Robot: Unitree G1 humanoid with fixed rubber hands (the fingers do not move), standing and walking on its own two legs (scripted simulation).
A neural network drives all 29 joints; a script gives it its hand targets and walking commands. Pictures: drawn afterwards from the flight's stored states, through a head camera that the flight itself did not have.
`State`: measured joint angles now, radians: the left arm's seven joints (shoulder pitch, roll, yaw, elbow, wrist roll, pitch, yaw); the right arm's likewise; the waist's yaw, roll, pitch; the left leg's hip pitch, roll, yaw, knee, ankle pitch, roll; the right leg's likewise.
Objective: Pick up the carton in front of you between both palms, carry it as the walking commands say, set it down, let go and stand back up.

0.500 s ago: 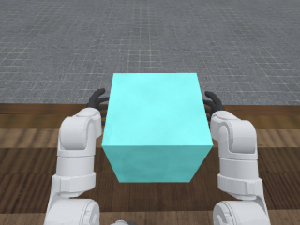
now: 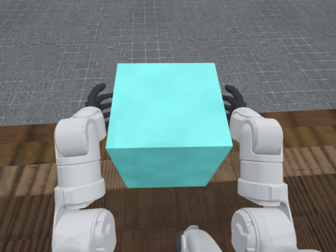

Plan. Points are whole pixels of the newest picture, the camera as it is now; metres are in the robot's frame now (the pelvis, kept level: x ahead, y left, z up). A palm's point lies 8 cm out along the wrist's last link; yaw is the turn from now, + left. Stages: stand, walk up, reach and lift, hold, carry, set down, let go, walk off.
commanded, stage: carry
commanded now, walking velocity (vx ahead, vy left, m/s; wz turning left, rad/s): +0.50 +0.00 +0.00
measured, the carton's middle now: (166, 131) +0.38 -0.02 +0.06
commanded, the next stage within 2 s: none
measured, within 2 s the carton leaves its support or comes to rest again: neither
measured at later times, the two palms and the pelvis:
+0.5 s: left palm (129, 79) +0.68 +0.08 -0.04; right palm (209, 76) +0.69 -0.22 -0.05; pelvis +0.33 -0.07 -0.11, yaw -2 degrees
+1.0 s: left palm (151, 46) +1.06 -0.01 -0.15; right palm (208, 45) +1.04 -0.31 -0.15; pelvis +0.69 -0.12 -0.27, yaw -2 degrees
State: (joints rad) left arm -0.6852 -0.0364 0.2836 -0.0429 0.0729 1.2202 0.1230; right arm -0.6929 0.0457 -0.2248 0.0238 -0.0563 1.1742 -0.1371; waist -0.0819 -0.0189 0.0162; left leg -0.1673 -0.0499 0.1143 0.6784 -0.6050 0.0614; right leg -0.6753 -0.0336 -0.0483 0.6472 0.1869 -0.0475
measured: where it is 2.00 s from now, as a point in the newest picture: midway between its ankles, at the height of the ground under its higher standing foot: (166, 123)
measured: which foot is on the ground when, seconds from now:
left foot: down 0.00-0.12, up 0.14-0.58, down 0.60-1.00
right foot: up 0.00-0.06, down 0.08-0.58, up 0.60-0.96, down 0.98-1.00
